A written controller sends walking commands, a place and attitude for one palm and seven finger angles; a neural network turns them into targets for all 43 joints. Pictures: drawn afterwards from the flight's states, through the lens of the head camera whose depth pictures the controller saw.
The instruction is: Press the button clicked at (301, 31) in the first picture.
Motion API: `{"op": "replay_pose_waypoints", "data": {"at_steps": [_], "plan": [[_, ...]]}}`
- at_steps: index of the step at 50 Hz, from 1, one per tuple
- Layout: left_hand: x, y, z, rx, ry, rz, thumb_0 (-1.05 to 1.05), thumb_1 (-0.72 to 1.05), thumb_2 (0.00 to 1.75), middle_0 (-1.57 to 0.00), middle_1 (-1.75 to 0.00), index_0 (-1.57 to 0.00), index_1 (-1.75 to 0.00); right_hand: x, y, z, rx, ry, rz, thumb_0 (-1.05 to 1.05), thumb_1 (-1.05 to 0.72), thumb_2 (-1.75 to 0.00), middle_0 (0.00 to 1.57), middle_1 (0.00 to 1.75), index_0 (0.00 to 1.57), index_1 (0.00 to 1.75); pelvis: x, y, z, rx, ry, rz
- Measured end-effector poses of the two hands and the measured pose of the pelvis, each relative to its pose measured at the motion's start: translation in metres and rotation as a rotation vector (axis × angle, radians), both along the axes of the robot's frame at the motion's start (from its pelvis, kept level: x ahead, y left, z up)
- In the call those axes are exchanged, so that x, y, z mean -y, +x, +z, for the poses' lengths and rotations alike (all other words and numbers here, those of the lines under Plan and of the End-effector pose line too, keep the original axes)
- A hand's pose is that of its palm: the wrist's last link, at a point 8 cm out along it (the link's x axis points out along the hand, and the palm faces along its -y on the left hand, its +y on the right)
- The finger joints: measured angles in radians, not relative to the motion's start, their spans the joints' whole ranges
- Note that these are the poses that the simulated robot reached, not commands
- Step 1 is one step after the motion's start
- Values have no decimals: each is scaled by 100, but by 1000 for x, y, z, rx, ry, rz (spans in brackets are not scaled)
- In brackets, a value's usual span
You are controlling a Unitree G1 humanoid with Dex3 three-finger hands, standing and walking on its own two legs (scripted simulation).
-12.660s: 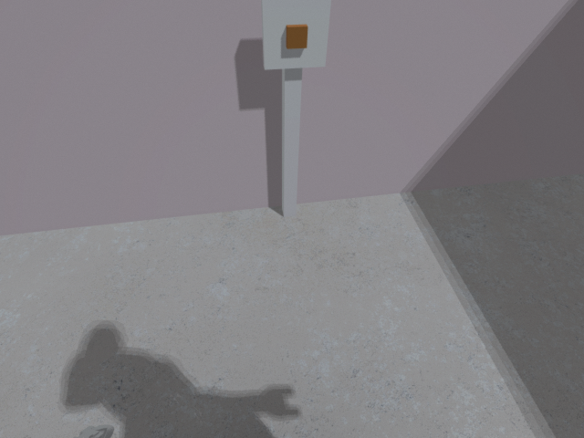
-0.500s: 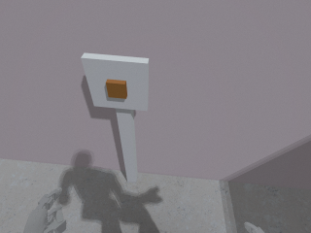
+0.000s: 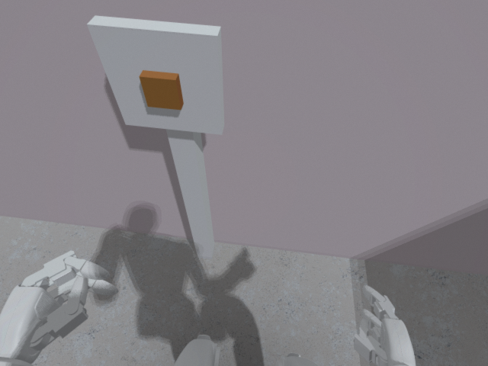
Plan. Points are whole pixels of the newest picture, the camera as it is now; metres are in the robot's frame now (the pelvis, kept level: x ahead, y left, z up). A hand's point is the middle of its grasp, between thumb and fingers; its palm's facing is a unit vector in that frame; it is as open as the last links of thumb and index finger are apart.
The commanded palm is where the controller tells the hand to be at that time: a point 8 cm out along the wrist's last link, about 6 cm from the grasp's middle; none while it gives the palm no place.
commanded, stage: raise the hand and make a fist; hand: left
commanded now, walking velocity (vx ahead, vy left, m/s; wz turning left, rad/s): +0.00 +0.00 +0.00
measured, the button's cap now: (163, 89) +0.53 +0.20 +0.15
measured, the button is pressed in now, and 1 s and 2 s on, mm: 0 0 0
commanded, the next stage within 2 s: aim a knuckle at the button in 1.38 s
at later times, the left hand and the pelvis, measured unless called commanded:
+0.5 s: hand (79, 281) +0.21 +0.23 +0.10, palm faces +0.00 -1.00 -0.07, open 3.1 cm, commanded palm +0.18 +0.29 +0.11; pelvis +0.01 +0.02 +0.03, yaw +0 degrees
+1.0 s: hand (81, 237) +0.24 +0.23 +0.14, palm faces -0.01 -1.00 -0.07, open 3.1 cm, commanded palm +0.22 +0.28 +0.15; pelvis +0.02 +0.02 +0.05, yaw +0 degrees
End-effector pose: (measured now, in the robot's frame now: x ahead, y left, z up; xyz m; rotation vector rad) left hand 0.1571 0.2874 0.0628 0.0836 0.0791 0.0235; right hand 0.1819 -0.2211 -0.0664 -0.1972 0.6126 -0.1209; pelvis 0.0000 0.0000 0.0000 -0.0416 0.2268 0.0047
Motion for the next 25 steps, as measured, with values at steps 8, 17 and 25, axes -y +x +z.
{"op": "replay_pose_waypoints", "data": {"at_steps": [8,17,25], "plan": [[0,14,13,-8,-19,-19,2,90,90,-103,-121,-104,-121,14,-14,12,-15,-19,-47,1,-90,-90,21,30,21,30,-4,5,12,7,9,-10],[3,20,22,18,-24,-28,2,90,90,-123,-143,-124,-142,14,-20,27,-5,-51,-56,1,-90,-90,20,30,21,30,-13,5,20,35,5,-11],[2,27,39,51,-16,-25,2,90,90,-128,-148,-129,-148,-6,-14,38,24,-23,-28,1,-90,-90,20,30,21,30,-20,7,27,65,0,-6]]}}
